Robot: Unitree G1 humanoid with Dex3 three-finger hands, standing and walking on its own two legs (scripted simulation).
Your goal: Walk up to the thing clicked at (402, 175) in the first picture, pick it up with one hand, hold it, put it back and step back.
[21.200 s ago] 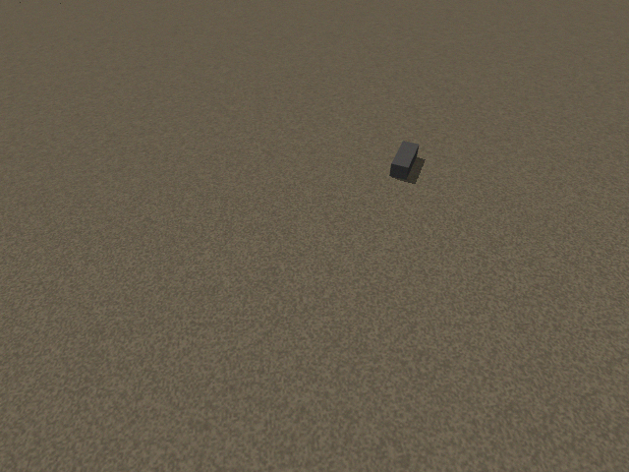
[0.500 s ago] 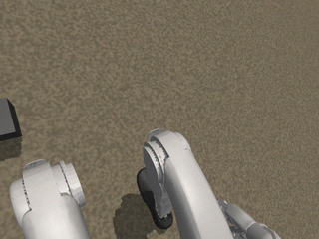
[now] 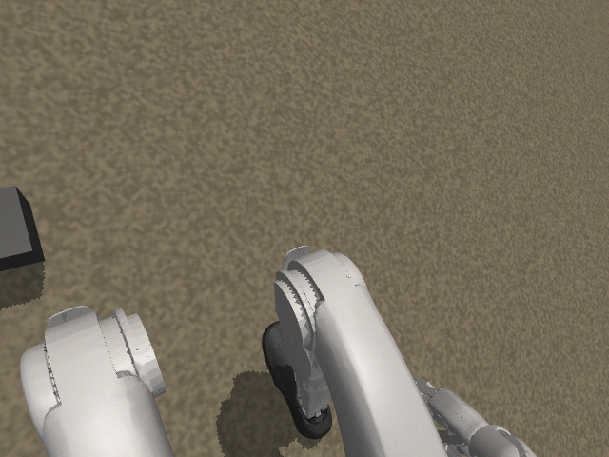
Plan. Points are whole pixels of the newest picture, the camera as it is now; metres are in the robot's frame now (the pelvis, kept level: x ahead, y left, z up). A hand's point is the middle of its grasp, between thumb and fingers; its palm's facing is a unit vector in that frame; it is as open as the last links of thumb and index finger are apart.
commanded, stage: settle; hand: left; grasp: from above
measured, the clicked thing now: out of the picture +0.42 +0.36 -0.26
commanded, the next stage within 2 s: lift in 0.80 s
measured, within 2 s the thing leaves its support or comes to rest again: leaves its support in 0.24 s
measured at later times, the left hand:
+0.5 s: hand out of the picture +0.40 +0.36 -0.16, palm faces -0.43 -0.08 -0.90, open 11.5 cm
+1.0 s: hand out of the picture +0.40 +0.36 -0.10, palm faces -0.45 -0.07 -0.89, open 11.5 cm
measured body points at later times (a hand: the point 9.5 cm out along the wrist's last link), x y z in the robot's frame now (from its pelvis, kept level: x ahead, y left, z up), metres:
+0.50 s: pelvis +0.00 +0.00 +0.02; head +0.22 +0.12 +0.39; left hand +0.42 +0.36 -0.11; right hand +0.13 -0.26 -0.06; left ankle +0.07 +0.13 -0.26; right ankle +0.11 -0.13 -0.26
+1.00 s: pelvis -0.01 +0.00 +0.05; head +0.21 +0.10 +0.43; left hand +0.42 +0.36 -0.05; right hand +0.09 -0.27 -0.04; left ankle +0.07 +0.13 -0.26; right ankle +0.11 -0.13 -0.26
